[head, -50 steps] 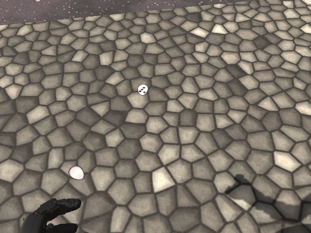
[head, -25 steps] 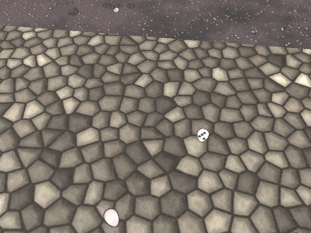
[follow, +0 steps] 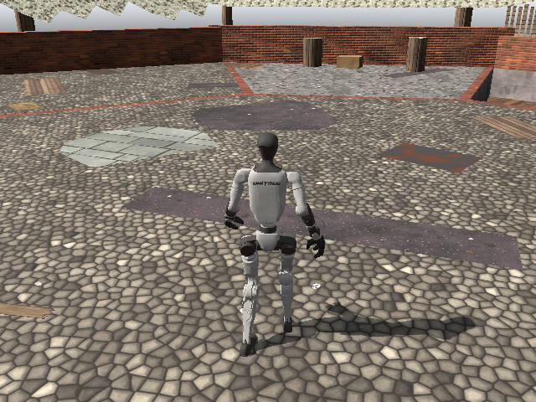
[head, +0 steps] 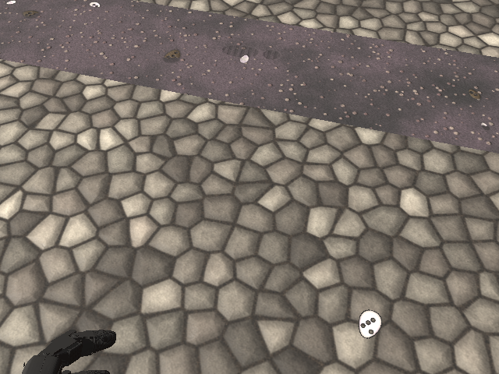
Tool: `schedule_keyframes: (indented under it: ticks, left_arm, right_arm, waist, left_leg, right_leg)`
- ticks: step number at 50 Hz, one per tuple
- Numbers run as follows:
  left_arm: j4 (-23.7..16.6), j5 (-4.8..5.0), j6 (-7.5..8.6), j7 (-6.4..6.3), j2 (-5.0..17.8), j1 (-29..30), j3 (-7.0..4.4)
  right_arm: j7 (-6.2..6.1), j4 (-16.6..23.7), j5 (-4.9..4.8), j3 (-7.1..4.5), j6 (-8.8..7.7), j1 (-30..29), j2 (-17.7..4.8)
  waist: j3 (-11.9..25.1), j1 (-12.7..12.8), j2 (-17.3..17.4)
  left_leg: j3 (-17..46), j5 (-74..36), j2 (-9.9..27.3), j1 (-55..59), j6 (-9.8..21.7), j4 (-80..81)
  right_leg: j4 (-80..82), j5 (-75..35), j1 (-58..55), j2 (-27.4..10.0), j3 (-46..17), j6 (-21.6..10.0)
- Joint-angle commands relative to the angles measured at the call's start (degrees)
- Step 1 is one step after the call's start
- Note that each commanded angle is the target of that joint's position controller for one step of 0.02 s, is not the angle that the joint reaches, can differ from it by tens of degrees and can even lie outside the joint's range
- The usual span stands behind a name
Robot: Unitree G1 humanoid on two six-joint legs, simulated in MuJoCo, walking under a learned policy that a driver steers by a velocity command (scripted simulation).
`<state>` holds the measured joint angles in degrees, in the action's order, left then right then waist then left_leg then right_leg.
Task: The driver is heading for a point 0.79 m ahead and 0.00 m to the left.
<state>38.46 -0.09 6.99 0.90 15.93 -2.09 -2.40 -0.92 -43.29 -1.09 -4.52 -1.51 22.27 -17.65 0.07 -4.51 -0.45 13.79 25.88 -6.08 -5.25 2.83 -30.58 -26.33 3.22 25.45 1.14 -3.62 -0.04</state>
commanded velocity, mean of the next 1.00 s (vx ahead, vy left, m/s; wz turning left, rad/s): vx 0.50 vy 0.00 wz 0.12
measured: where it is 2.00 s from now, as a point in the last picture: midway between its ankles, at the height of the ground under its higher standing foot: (203, 279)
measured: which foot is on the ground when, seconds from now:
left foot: down 0.00-0.00, up 0.02-0.48, down 0.50-1.00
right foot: down 0.00-0.52, up 0.54-1.00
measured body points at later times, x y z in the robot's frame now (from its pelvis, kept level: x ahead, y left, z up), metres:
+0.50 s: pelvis +0.26 +0.04 +0.00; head +0.29 +0.06 +0.45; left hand +0.16 +0.32 -0.13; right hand +0.55 -0.11 -0.07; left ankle +0.35 +0.17 -0.73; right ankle +0.11 -0.13 -0.72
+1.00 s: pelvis +0.52 +0.09 +0.00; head +0.55 +0.09 +0.45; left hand +0.69 +0.34 -0.10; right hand +0.57 -0.19 -0.13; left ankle +0.35 +0.18 -0.73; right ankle +0.69 -0.01 -0.71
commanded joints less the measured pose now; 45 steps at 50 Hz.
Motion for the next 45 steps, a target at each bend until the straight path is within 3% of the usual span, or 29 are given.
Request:
schedule_keyframes:
  ticks: [1,2,3,4,5,6,7,9,10,11,13,17,21,23,24,25,26,27,28,29,30,31,32,34,35,38,39,42,45]
  left_arm:
    - [1.11,-1.17,0.07,-0.63,16.70,-19.03,-5.44]
    - [0.61,0.21,-0.23,-0.29,11.66,-18.07,-4.49]
    - [0.01,0.32,-0.52,-0.50,8.15,-15.79,-3.52]
    - [-0.20,-0.21,-0.85,-0.56,7.14,-13.07,-3.00]
    - [0.28,-0.39,-1.08,-0.55,5.61,-11.47,-2.50]
    - [0.70,-0.80,-0.98,-0.72,5.49,-10.70,-2.29]
    - [1.09,-0.62,-0.78,-0.72,5.01,-10.42,-2.27]
    - [2.10,-0.21,-0.37,-0.69,4.79,-10.93,-2.43]
    - [2.69,-0.18,-0.24,-0.70,6.90,-10.95,-2.90]
    - [3.11,-0.01,-0.20,-0.72,7.04,-11.18,-3.10]
    - [4.07,-0.33,-0.51,-0.78,8.05,-11.76,-3.40]
    - [6.42,0.60,-1.16,-0.65,9.53,-14.44,-3.41]
    - [9.43,1.90,-2.38,-0.53,11.11,-18.13,-3.73]
    - [10.22,2.28,-3.04,-0.79,12.60,-17.83,-4.00]
    - [10.53,2.40,-3.41,-1.01,12.95,-17.07,-3.92]
    - [10.49,2.06,-3.52,-1.35,11.91,-17.16,-3.33]
    - [8.50,0.48,-3.05,-1.38,8.12,-17.95,-1.87]
    - [8.18,0.25,-1.88,-0.73,3.19,-22.38,0.10]
    - [8.40,2.05,-0.93,-0.11,9.20,-18.87,-1.59]
    - [6.54,3.56,-0.56,0.16,9.74,-13.64,-1.75]
    - [6.42,2.91,-0.51,-0.13,8.47,-12.33,-1.57]
    - [6.83,1.75,-1.15,-0.45,8.13,-11.75,-1.85]
    - [7.44,1.85,-1.97,-0.36,7.49,-14.13,-1.84]
    - [8.70,1.83,-3.52,-0.48,5.76,-16.28,-1.71]
    - [8.36,1.87,-4.04,-0.68,4.95,-15.43,-1.63]
    - [7.27,1.43,-4.37,-0.74,4.81,-11.17,-1.83]
    - [6.76,1.43,-4.16,-0.42,3.93,-10.42,-1.57]
    - [5.32,1.18,-3.75,0.60,3.25,-4.99,-1.11]
    - [2.69,1.12,-3.71,1.52,2.54,0.15,-0.56]
  right_arm:
    - [0.14,6.84,-0.86,1.09,-1.35,4.73,0.61]
    - [-0.09,5.41,-1.36,0.13,-1.39,4.39,-5.38]
    - [-0.08,5.87,-0.94,-0.82,-1.07,-1.54,-8.54]
    - [-0.15,6.42,-0.32,-0.93,-0.76,-4.43,-8.10]
    - [0.01,7.07,0.36,-1.07,-0.68,-6.81,-7.29]
    - [0.43,7.59,-0.13,-1.10,-0.51,-6.15,-6.19]
    - [0.68,7.58,-0.51,-0.96,-0.21,-5.77,-5.15]
    - [0.76,7.78,-0.43,-0.79,0.37,-6.58,-3.37]
    - [0.90,9.10,-0.44,-0.46,0.53,-7.47,-2.54]
    - [1.06,9.47,-0.14,-0.30,0.53,-8.62,-2.52]
    - [1.41,9.89,-0.20,-0.04,0.22,-10.78,-2.08]
    - [2.66,11.46,0.07,1.14,-0.94,-17.88,0.14]
    - [3.62,13.73,-0.11,1.06,-1.35,-23.04,-0.94]
    - [3.70,13.59,0.36,0.15,-1.36,-20.55,-2.93]
    - [3.51,11.93,0.58,-0.93,-1.28,-14.38,-4.72]
    - [2.91,9.08,0.55,-2.48,-1.05,-5.61,-7.55]
    - [1.84,7.38,1.15,-3.82,-0.54,3.20,-12.32]
    - [1.77,7.41,0.41,-3.65,-0.67,2.45,-14.47]
    - [2.05,7.92,0.69,-2.10,-0.99,1.12,-9.31]
    - [2.04,7.47,1.11,-1.44,-1.44,-1.26,-7.44]
    - [2.16,6.78,1.12,-1.05,-1.96,-4.28,-6.34]
    - [2.29,6.58,1.33,-0.45,-2.44,-7.09,-3.90]
    - [2.30,6.44,1.79,-0.49,-2.94,-8.56,-3.96]
    - [2.40,5.38,1.60,-0.48,-4.23,-9.57,-2.85]
    - [2.19,4.67,1.78,-0.79,-4.60,-10.07,-3.79]
    - [1.50,2.74,2.22,-0.92,-5.11,-8.33,-3.65]
    - [1.33,2.37,2.22,-1.11,-5.05,-8.78,-4.76]
    - [0.76,1.25,1.87,-1.20,-4.92,-7.96,-5.43]
    - [0.39,-0.94,1.17,-1.70,-4.07,-4.89,-6.67]
  waist:
    - [18.05,6.74,-17.76]
    - [14.33,7.80,-13.20]
    - [7.30,9.33,-7.58]
    - [3.60,8.52,-3.99]
    - [0.32,7.93,-2.81]
    - [-0.18,6.31,-5.84]
    - [-0.58,6.01,-6.51]
    - [-0.84,6.05,-4.36]
    - [-1.37,5.33,-6.02]
    - [-2.02,5.79,-4.53]
    - [-1.51,6.34,-3.14]
    - [-3.36,8.67,-2.17]
    - [-5.12,8.89,-2.82]
    - [-2.44,5.98,-4.73]
    - [1.53,1.87,-4.91]
    - [6.70,-2.36,-4.07]
    - [14.48,-4.67,3.48]
    - [22.64,-0.60,15.59]
    - [20.57,-2.75,8.75]
    - [11.83,-2.32,7.37]
    - [6.92,0.16,3.49]
    - [4.13,1.89,3.14]
    - [3.33,3.78,6.02]
    - [1.44,5.23,4.87]
    - [0.41,5.83,4.65]
    - [-2.18,4.50,2.74]
    - [-2.09,4.75,3.87]
    - [-3.81,2.55,2.38]
    - [-5.66,0.42,1.83]
  left_leg:
    - [-3.57,7.71,-0.71,-31.66,-0.50,-32.33]
    - [-2.81,7.07,4.34,-39.13,-1.33,-40.33]
    - [-3.62,1.67,6.18,-40.74,-1.73,-42.52]
    - [-5.33,-2.45,7.99,-39.10,-2.19,-41.93]
    - [-5.54,-5.17,9.35,-38.02,-2.24,-39.26]
    - [-5.75,-7.13,10.83,-35.62,-2.38,-38.01]
    - [-6.57,-7.86,11.59,-34.32,-2.57,-36.79]
    - [-7.58,-9.84,11.87,-34.67,-2.52,-35.73]
    - [-7.61,-11.21,12.40,-36.04,-3.15,-33.11]
    - [-7.61,-12.60,12.83,-37.18,-3.63,-30.80]
    - [-8.16,-17.60,12.83,-36.62,-3.85,-24.99]
    - [-11.92,-25.85,10.78,-31.87,-2.51,-10.77]
    - [-13.92,-21.63,9.24,-30.87,-0.14,-3.61]
    - [-16.13,-17.27,6.63,-24.23,1.98,-1.32]
    - [-17.61,-18.92,4.77,-14.71,3.53,1.21]
    - [-17.39,-22.02,3.92,-0.58,5.05,2.20]
    - [-1.31,-22.10,15.44,20.00,9.58,0.21]
    - [26.34,-14.68,28.17,30.08,18.52,8.62]
    - [24.66,-11.44,27.90,27.23,16.65,11.09]
    - [14.51,-14.87,25.66,19.40,14.21,11.76]
    - [7.70,-21.00,23.01,11.80,12.24,12.85]
    - [3.48,-22.22,20.91,6.23,10.91,15.42]
    - [1.57,-23.47,20.98,1.15,11.32,17.67]
    - [-3.51,-26.60,20.14,-3.08,11.20,20.85]
    - [-5.33,-25.53,20.27,-4.21,11.04,22.41]
    - [-11.87,-30.26,18.91,-2.55,9.28,23.55]
    - [-13.55,-29.45,18.96,-2.29,8.80,23.94]
    - [-18.77,-29.79,18.02,-1.33,7.12,24.94]
    - [-20.58,-30.98,20.31,4.37,6.68,23.89]
  right_leg:
    - [6.14,16.70,-45.47,-24.35,-35.94,-14.64]
    - [8.91,29.35,-43.40,-25.37,-41.42,-14.33]
    - [9.64,27.58,-37.03,-22.67,-32.39,-11.72]
    - [10.39,19.77,-30.75,-20.18,-24.78,-10.20]
    - [11.89,13.23,-25.89,-17.37,-18.80,-9.19]
    - [12.98,9.34,-22.80,-16.60,-15.20,-9.07]
    - [14.40,7.08,-21.05,-15.54,-12.01,-9.16]
    - [16.07,2.92,-20.46,-14.16,-6.60,-9.01]
    - [16.91,0.74,-19.84,-16.12,-5.90,-10.45]
    - [17.11,-3.61,-20.56,-16.16,-3.68,-10.90]
    - [17.69,-5.11,-21.37,-15.72,-0.42,-10.90]
    - [18.17,-8.05,-21.77,-14.50,5.67,-9.93]
    - [16.25,-13.09,-28.20,-17.27,6.18,-9.31]
    - [10.28,-29.23,-30.58,-17.59,7.52,-8.17]
    - [2.72,-37.25,-29.51,-16.38,9.53,-6.89]
    - [-7.94,-36.64,-23.63,-13.99,11.71,-5.04]
    - [-27.11,-16.45,-5.84,-10.11,12.95,-2.24]
    - [-45.56,28.12,9.84,-0.30,6.73,0.16]
    - [-50.37,29.18,15.24,-3.19,-1.58,-0.73]
    - [-50.05,25.71,17.60,-5.24,-0.79,-1.43]
    - [-45.32,20.96,16.39,-7.73,-0.25,-1.40]
    - [-42.03,17.43,14.37,-9.31,-0.23,-1.24]
    - [-41.32,15.17,10.16,-10.02,-1.11,-0.65]
    - [-39.36,13.13,7.98,-9.96,-1.78,0.33]
    - [-37.75,10.96,9.25,-9.84,-2.02,0.84]
    - [-30.62,2.07,14.02,-8.77,-3.69,1.31]
    - [-26.52,-1.98,13.70,-8.60,-3.22,1.28]
    - [-17.17,-9.11,11.89,-7.47,0.29,0.65]
    - [-11.73,-8.74,13.91,-7.10,2.08,-0.68]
